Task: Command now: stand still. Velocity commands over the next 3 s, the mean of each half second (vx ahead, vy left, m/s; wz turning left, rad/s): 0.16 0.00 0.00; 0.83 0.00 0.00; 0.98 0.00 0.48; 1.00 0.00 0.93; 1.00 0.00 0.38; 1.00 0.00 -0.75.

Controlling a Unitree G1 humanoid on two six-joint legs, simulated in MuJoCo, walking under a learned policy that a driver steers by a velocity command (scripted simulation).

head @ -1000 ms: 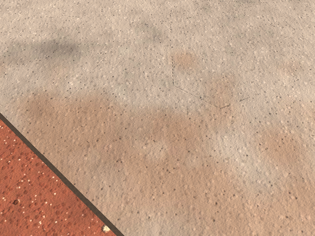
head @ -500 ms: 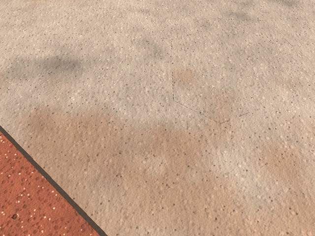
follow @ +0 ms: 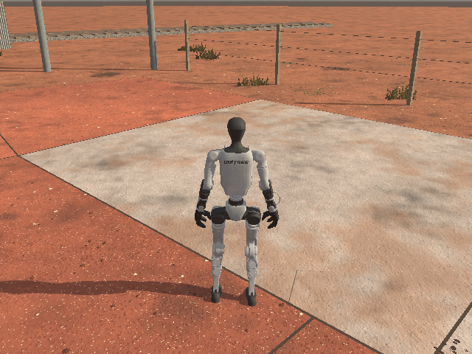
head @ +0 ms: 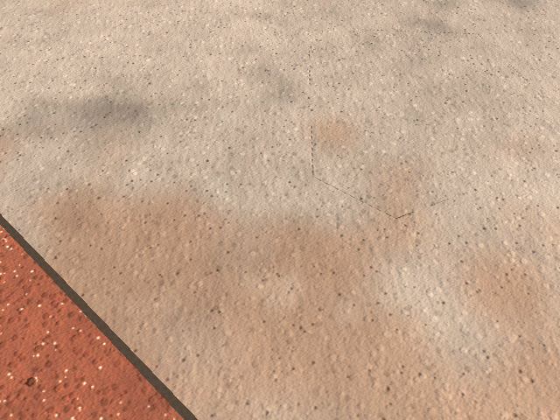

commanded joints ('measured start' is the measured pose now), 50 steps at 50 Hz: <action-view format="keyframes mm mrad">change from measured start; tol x32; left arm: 1 28 97 20 -14 -1 -9 4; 50 -226 133 20 -196 24 -49 -62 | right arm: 1 13 -99 -19 -12 1 -8 -5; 50 338 -178 -20 72 -31 -119 33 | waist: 1 0 -6 -8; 50 86 155 -41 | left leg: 1 57 10 -7 -62 159 22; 15 55 -38 50 -36 -67 31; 21 -491 93 -21 483 -164 98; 27 204 -78 268 7 -33 58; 31 328 422 -747 -437 -803 222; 45 260 184 0 -577 261 219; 50 420 225 105 -152 1250 182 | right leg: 1 -70 -47 43 -117 170 -17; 14 -64 -43 31 -134 166 -15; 18 -57 -307 442 -396 -706 -212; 27 -280 -165 110 -239 -355 -174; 31 -856 -32 113 787 -50 -142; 50 -209 47 -215 111 142 -155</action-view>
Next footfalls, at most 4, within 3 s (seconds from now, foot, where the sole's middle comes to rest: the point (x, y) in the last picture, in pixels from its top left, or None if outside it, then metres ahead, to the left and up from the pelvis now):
0.58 left None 0.11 0.17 -0.77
1.04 right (302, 402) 0.56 -0.02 -0.77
1.50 left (244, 261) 0.97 0.13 -0.77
1.92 right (242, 154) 1.44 0.16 -0.77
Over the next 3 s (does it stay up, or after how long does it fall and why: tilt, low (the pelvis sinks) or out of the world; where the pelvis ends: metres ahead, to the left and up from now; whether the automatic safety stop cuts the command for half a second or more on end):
stays up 1.87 0.86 -0.01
